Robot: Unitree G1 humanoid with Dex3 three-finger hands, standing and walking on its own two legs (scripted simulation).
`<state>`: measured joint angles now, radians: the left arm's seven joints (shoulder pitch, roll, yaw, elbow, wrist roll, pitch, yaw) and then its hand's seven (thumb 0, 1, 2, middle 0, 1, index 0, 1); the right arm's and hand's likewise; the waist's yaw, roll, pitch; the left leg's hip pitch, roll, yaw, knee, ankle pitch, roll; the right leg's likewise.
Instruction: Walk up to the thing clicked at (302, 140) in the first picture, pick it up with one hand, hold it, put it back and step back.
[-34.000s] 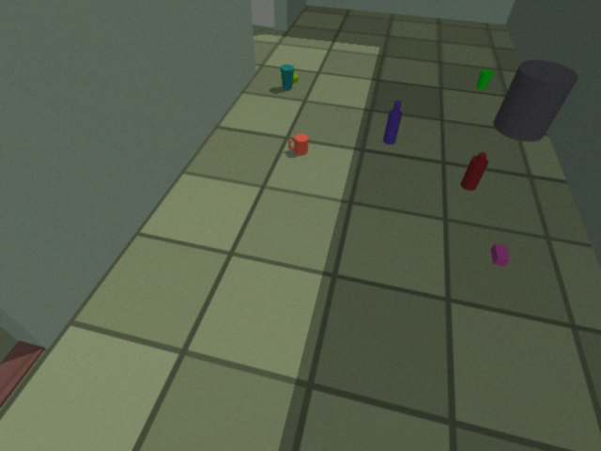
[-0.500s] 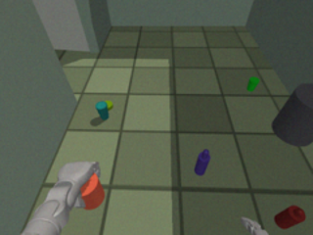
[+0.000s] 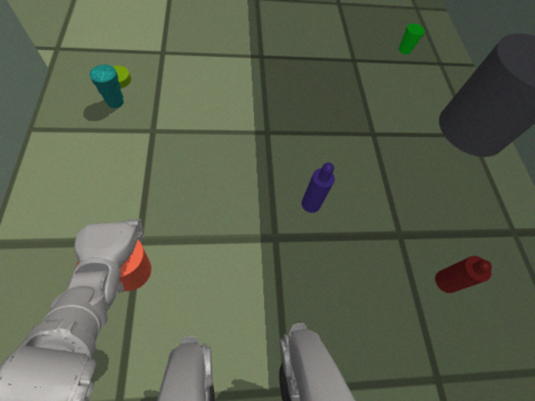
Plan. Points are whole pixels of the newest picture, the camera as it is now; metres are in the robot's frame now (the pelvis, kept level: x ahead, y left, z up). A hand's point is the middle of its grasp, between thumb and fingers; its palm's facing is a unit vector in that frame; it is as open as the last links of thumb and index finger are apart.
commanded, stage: crouch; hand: left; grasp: from above
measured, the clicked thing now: (115, 264) +0.39 +0.23 -0.17
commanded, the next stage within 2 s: lower in 1.26 s
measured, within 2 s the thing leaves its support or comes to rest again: neither
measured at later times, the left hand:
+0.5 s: hand (148, 272) +0.42 +0.21 -0.33, palm faces -0.47 -0.01 -0.88, open 10.6 cm
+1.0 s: hand (155, 272) +0.44 +0.21 -0.41, palm faces -0.48 -0.02 -0.88, open 10.5 cm
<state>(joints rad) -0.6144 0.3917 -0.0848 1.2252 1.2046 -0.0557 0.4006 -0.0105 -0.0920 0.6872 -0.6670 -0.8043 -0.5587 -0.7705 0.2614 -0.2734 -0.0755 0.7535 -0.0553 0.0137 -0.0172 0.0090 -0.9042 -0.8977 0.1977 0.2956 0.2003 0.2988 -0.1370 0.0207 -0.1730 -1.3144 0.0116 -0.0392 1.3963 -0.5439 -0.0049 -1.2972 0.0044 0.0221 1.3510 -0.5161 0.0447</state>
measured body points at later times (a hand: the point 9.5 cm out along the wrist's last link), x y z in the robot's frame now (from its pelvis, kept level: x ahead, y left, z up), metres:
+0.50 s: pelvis -0.02 -0.01 -0.16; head +0.20 +0.02 +0.23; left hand +0.44 +0.21 -0.28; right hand +0.03 -0.28 -0.28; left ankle +0.05 +0.12 -0.59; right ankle +0.06 -0.14 -0.59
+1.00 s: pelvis -0.03 -0.01 -0.23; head +0.22 +0.03 +0.15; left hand +0.46 +0.21 -0.36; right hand -0.01 -0.28 -0.34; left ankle +0.05 +0.12 -0.59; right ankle +0.06 -0.14 -0.59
